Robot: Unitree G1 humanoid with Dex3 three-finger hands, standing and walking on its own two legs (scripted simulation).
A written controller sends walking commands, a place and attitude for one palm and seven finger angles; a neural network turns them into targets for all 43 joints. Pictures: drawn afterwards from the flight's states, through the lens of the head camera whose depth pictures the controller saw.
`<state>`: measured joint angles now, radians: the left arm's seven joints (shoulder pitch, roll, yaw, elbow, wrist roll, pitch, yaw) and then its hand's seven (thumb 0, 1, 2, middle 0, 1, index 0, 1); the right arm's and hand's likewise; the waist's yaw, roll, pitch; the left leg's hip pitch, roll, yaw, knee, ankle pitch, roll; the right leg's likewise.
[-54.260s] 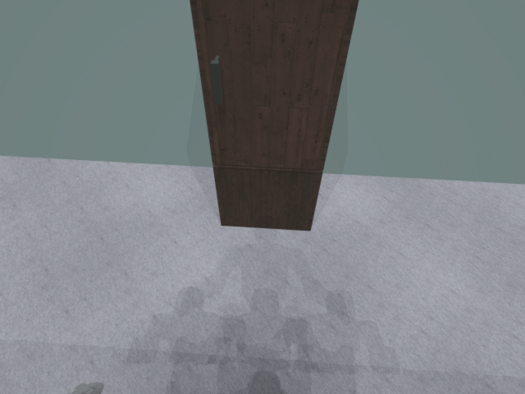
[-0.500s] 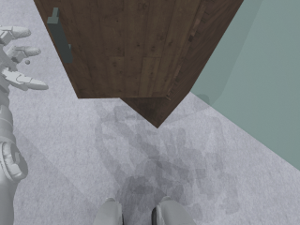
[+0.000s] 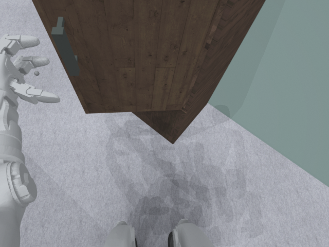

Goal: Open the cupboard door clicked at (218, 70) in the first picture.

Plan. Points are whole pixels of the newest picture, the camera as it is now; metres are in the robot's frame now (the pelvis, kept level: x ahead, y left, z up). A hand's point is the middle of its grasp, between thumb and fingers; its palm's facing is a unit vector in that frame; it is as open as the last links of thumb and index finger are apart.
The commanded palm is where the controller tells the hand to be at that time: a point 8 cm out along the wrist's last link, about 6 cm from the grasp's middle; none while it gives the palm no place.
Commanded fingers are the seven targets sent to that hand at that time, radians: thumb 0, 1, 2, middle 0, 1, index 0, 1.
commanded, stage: move the hooked fingers beside the handle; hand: left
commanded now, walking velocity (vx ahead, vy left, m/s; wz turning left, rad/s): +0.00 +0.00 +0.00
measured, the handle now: (68, 48) +0.57 +0.20 +0.08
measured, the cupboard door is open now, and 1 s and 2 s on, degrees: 45 45 44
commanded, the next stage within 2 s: slide the fingers in behind the handle in 0.18 s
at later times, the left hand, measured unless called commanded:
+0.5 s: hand (47, 69) +0.51 +0.24 +0.07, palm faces +0.06 -1.00 -0.02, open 14.0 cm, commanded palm +0.49 +0.27 +0.08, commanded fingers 0.00 -0.50 0.30 -0.30 -1.20 -0.30 -1.20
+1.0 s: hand (58, 73) +0.50 +0.21 +0.08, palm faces +0.06 -1.00 +0.00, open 14.0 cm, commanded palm +0.47 +0.24 +0.08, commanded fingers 0.00 -0.50 0.30 -0.30 -1.20 -0.30 -1.20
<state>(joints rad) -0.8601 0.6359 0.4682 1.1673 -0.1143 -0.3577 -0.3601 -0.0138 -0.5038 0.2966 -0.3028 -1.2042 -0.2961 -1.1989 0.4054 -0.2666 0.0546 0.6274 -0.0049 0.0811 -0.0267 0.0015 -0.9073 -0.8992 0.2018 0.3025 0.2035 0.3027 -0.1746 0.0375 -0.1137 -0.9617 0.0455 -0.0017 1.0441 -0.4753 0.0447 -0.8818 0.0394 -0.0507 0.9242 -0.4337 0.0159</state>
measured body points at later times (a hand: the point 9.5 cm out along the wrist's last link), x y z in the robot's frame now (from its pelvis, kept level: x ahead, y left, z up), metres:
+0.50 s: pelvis +0.00 -0.02 +0.00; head +0.15 +0.01 +0.42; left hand +0.50 +0.29 +0.08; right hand -0.01 -0.29 -0.11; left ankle +0.00 +0.08 -0.67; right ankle +0.00 -0.14 -0.67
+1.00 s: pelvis +0.00 -0.01 +0.00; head +0.12 +0.01 +0.43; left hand +0.49 +0.26 +0.08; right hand +0.01 -0.28 -0.11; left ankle +0.00 +0.08 -0.67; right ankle +0.00 -0.14 -0.67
